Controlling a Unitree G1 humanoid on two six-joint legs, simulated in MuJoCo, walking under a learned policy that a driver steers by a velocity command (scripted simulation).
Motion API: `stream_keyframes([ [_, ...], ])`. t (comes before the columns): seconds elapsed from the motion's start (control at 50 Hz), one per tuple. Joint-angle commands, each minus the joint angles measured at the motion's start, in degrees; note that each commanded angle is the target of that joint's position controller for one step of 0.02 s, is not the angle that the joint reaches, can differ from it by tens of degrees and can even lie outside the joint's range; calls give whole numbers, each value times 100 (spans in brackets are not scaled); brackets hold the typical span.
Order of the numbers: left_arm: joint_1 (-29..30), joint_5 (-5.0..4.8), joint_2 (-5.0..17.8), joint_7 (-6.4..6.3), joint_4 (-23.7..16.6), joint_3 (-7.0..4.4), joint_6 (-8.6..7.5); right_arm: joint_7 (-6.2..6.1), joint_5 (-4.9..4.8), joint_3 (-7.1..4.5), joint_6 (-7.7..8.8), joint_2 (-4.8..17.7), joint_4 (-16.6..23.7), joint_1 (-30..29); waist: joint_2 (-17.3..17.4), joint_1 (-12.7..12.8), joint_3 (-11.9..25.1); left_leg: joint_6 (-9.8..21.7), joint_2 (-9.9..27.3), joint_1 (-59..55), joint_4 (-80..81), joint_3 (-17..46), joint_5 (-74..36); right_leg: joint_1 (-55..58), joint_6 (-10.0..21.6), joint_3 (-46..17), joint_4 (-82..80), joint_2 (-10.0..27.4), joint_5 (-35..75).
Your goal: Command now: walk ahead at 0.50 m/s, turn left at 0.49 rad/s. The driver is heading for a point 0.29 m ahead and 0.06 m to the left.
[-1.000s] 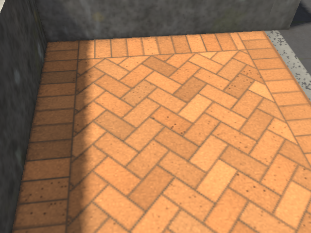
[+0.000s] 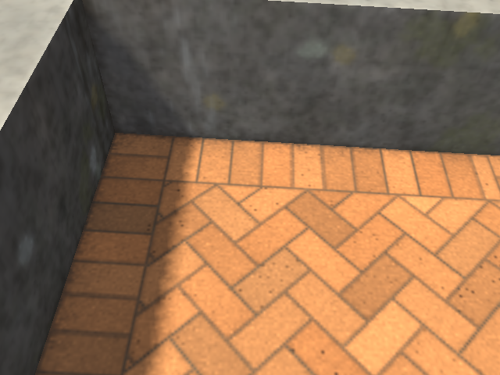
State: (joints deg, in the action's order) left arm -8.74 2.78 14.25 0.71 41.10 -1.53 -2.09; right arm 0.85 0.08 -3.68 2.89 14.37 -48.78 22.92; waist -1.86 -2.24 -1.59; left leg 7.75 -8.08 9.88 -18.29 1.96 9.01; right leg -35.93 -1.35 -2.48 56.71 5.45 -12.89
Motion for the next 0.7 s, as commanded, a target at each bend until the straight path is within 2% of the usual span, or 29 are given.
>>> stream_keyframes([
  [0.02, 257, -9, 384, -1, -396, -84, 22, -19, -28, -202, 89, 824, 365, 140, 432, 57, -48, 605, 1412, 20, 843, 1490, -1048, -250, -157, 149, -632, -45, 771],
  [0.06, 594, -23, 396, 3, -505, -78, 23, -49, -38, -229, 82, 885, 316, 407, 461, -105, -16, 525, 1434, -366, 744, 1628, -1061, -457, -202, 82, -1010, -91, 1103],
  [0.1, 928, -26, 418, 26, -603, -75, 4, -60, -2, -243, 68, 900, 312, 584, 459, -243, -45, 490, 1449, -673, 600, 1729, -1201, -585, -208, 65, -1328, -162, 1223],
  [0.12, 1068, -26, 403, 40, -663, -59, -5, -66, 8, -236, 69, 841, 317, 678, 513, -288, -57, 497, 1460, -822, 478, 1785, -1330, -635, -197, 56, -1468, -213, 1213],
  [0.18, 1300, -64, 305, 51, -747, -7, -98, -137, 63, -209, 25, 781, 274, 803, 585, -367, -78, 329, 1376, -1046, -149, 1505, -3126, -286, -70, 269, -1994, -495, 1116],
  [0.22, 1041, -67, 330, 23, -692, -9, -185, -185, 86, -193, 2, 737, 285, 696, 730, -245, 71, 65, 1288, -899, -511, 1457, -3644, 524, 111, 259, -2440, -685, 1056],
  [0.26, 149, -51, 555, -62, -395, -102, -267, -206, 56, -206, 44, 841, 360, 369, 765, 189, 363, -196, 1146, -777, -1276, 1472, -4234, 1719, 355, 283, -3026, -866, 1245],
  [0.28, -474, -10, 706, -124, -248, -149, -369, -179, -17, -194, 96, 825, 409, 221, 588, 528, 684, -328, 919, -444, -2117, 1328, -3796, 2705, 521, 106, -3357, -531, 2109],
  [0.3, -1275, 82, 1076, -200, -193, -205, -434, -171, -107, -97, 149, 504, 659, 241, -91, 749, 1512, -465, 617, 457, -3610, 1028, -1362, 4191, 839, -1039, -2838, 895, 4373],
  [0.32, -1264, -29, 1397, -141, -157, -324, -350, -231, -342, -69, 58, 253, 529, 1427, -1371, 289, 2534, -637, -225, 1535, -5396, 535, 2961, 5424, 2006, -2850, -2558, 2384, 6793],
  [0.34, -1103, -225, 1000, -91, -241, -292, -247, -280, -45, -131, -50, 743, 304, 1347, -420, 253, 2366, -590, 117, 1710, -5759, 659, 2429, 4760, 1964, -2965, -2885, 2016, 5869],
  [0.36, -668, -252, 509, -90, -269, -152, -242, -245, 17, -129, -99, 680, 309, 794, -102, 204, 1563, -655, 235, 1785, -5641, 696, 2057, 4009, 1770, -2207, -3152, 1635, 5126],
  [0.38, -350, -212, 212, -91, -265, -46, -233, -214, 69, -90, -136, 575, 379, 419, 46, 139, 1075, -703, 403, 1822, -5293, 641, 1883, 3453, 1531, -1684, -3389, 1314, 4689],
  [0.4, -293, -209, 141, -111, -208, 0, -245, -159, 111, -71, -215, 511, 412, 206, -148, 107, 768, -751, 528, 1721, -4963, 617, 1764, 3043, 1385, -1272, -3585, 1067, 4606],
  [0.42, -305, -206, 211, -118, -108, -4, -244, -109, 158, -58, -318, 421, 358, 296, -355, 7, 670, -801, 520, 1310, -4735, 492, 1599, 2556, 1273, -940, -3745, 857, 4475],
  [0.46, -270, -142, 314, -102, 4, -16, -278, -78, 127, -28, -428, 293, 267, 414, -458, -142, 764, -849, 447, 757, -4269, 318, 1404, 2102, 1235, -558, -3842, 657, 4427],
  [0.5, -209, -100, 361, -99, 87, -15, -269, -89, 119, 19, -487, 203, 230, 269, -540, -181, 763, -868, 506, 586, -3484, 169, 1403, 1952, 1230, -408, -3933, 577, 3802],
  [0.56, -395, -114, 470, -98, 235, -56, -138, -130, 139, 90, -576, 181, 215, -214, -735, 52, 649, -843, 627, 380, -2472, -71, 1380, 1838, 1217, -557, -4126, 498, 1581],
  [0.6, -455, -131, 565, -91, 296, -99, -12, -143, 119, 110, -588, 220, 192, -404, -714, 123, 471, -788, 620, 200, -1944, -166, 1168, 1625, 1198, -794, -4278, 494, -88],
  [0.64, -395, -181, 542, -107, 326, -96, 93, -168, 144, 151, -519, 160, 120, -424, -479, 18, 210, -652, 614, -345, -1012, -207, 671, 1135, 978, -885, -4263, 406, -1204],
  [0.66, -505, -170, 469, -117, 375, -80, 111, -191, 180, 168, -456, 216, 135, -484, -263, 20, 94, -559, 801, -535, -583, 87, 493, 920, 753, -931, -4269, 361, -1512],
  [0.68, -546, -178, 337, -106, 356, -50, 105, -233, 239, 170, -371, 395, 159, -439, 111, 60, 79, -418, 1417, -611, -138, 834, 630, 822, 516, -812, -3974, 206, -1372],
  [0.7, -780, -264, 179, -103, 392, -36, 124, -252, 142, 116, -309, 674, 160, -776, 818, 414, -168, -185, 1802, 348, 180, 1393, 1068, 1276, 343, -154, -3692, -402, -779],
])
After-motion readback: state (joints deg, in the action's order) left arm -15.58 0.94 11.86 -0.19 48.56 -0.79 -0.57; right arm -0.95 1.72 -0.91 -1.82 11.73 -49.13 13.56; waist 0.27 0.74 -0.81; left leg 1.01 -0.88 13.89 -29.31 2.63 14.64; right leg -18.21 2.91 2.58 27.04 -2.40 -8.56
